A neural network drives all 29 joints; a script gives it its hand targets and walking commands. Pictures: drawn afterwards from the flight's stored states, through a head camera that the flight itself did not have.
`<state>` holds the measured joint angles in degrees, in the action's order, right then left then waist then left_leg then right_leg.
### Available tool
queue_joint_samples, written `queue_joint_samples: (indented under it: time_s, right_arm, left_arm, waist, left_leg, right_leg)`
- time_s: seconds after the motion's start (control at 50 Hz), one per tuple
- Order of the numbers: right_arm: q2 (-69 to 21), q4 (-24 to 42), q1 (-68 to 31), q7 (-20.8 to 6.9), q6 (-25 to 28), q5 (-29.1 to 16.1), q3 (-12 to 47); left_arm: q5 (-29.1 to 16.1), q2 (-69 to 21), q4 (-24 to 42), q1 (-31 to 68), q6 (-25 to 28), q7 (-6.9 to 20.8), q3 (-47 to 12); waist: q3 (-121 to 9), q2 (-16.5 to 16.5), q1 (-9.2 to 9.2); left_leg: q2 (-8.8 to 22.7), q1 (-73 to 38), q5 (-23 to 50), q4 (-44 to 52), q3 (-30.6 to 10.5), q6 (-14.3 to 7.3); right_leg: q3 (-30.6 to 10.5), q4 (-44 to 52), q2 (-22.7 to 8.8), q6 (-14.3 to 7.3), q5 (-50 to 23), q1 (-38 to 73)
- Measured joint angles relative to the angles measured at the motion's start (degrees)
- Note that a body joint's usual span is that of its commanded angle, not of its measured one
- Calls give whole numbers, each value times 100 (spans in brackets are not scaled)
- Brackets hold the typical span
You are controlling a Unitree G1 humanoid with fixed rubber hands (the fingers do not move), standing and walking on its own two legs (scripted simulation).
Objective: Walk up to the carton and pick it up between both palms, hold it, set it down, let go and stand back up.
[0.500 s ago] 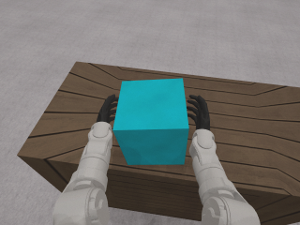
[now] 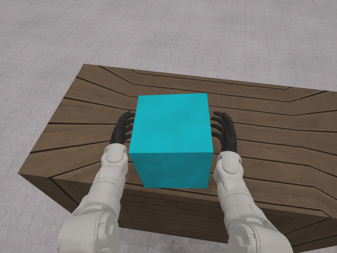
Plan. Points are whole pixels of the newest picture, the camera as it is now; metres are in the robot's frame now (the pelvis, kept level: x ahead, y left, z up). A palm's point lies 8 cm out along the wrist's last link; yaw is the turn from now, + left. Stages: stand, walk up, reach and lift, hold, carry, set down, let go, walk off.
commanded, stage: set down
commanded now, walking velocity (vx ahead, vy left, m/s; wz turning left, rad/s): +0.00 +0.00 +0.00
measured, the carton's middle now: (174, 143) +0.40 -0.02 -0.02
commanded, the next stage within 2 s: none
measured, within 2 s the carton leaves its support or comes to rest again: rests again in 0.18 s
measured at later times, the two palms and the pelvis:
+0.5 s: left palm (123, 142) +0.39 +0.11 +0.02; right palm (230, 154) +0.35 -0.15 +0.02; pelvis -0.01 +0.00 +0.00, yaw -1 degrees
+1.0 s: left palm (124, 142) +0.39 +0.11 +0.02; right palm (230, 155) +0.34 -0.15 +0.01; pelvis -0.01 +0.00 +0.00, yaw -1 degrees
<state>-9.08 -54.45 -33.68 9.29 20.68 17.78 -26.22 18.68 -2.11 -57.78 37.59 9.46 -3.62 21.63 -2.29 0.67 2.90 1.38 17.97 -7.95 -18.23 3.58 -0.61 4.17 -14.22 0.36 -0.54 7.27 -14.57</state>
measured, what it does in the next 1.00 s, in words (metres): stands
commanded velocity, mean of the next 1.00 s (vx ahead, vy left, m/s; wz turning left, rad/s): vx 0.00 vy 0.00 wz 0.00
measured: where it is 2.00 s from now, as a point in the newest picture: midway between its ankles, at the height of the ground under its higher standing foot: outside the picture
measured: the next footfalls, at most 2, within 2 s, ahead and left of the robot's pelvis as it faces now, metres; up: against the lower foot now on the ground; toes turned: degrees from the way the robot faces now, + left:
none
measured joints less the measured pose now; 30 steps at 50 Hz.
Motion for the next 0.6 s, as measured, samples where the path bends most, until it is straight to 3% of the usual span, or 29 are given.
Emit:
queue_joint_samples:
  time_s: [0.6]
  right_arm:
    - [-264, -27, -3, -161, 375, 793, -1066]
  left_arm:
    - [678, -297, -40, 237, 490, 182, 799]
  waist:
    - [216, 93, -79]
  left_leg:
    - [38, 76, 50, 1, 73, 9]
  right_leg:
    - [-24, -100, 19, -36, -10, -143]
